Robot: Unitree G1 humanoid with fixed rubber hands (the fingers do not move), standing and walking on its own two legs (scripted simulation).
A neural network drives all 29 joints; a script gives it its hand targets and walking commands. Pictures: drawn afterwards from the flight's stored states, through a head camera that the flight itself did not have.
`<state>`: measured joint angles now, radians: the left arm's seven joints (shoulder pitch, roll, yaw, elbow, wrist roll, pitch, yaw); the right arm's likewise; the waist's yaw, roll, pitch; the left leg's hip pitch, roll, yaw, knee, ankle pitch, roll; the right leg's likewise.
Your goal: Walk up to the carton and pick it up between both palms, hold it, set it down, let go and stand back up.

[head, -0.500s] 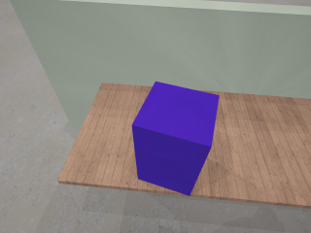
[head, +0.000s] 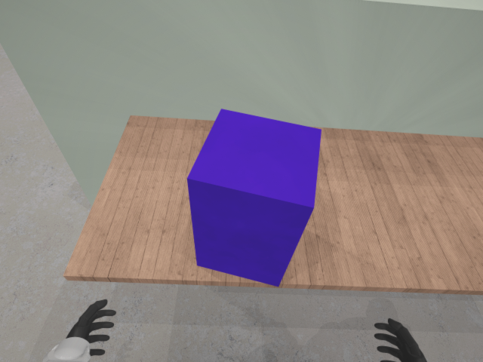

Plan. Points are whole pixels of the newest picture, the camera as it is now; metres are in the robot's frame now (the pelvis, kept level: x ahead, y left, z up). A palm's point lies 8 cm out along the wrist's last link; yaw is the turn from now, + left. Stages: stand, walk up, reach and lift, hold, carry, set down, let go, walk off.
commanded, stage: reach and lift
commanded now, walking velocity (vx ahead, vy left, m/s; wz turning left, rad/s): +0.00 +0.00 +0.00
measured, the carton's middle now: (252, 205) +0.41 +0.00 +0.00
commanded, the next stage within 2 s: none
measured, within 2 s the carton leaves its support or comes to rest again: neither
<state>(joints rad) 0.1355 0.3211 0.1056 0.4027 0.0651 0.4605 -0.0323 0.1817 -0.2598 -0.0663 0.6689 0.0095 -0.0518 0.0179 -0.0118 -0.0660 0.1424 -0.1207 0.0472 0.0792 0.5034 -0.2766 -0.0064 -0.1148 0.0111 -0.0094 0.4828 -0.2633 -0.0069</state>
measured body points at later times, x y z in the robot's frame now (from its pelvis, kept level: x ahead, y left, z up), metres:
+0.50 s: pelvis +0.00 +0.01 +0.01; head +0.01 +0.02 +0.46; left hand +0.18 +0.27 -0.06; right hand +0.16 -0.22 -0.05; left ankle +0.00 +0.12 -0.74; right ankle +0.01 -0.11 -0.74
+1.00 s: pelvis +0.01 +0.01 +0.01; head +0.02 +0.03 +0.46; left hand +0.19 +0.26 -0.02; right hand +0.17 -0.17 -0.02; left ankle +0.00 +0.12 -0.74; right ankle +0.01 -0.11 -0.74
